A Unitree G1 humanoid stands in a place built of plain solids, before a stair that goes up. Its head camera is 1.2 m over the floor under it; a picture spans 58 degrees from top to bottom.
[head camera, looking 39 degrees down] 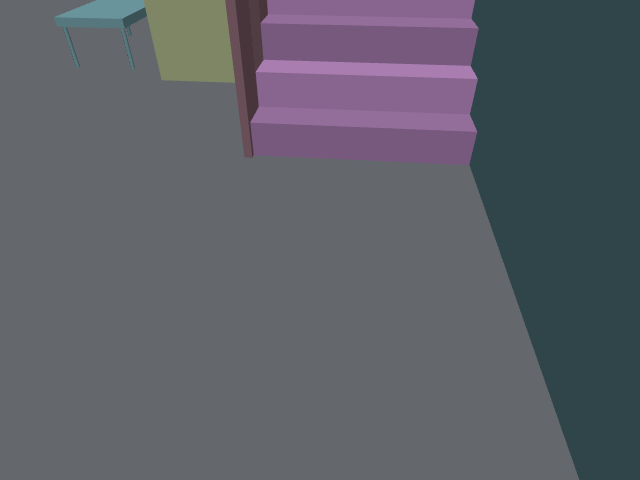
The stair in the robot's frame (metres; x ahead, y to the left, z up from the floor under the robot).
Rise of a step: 0.20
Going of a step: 0.23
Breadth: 1.23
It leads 5 degrees to the right of straight ahead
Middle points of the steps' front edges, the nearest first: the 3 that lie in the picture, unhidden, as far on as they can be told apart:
2.20 -0.23 0.20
2.43 -0.25 0.40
2.66 -0.27 0.60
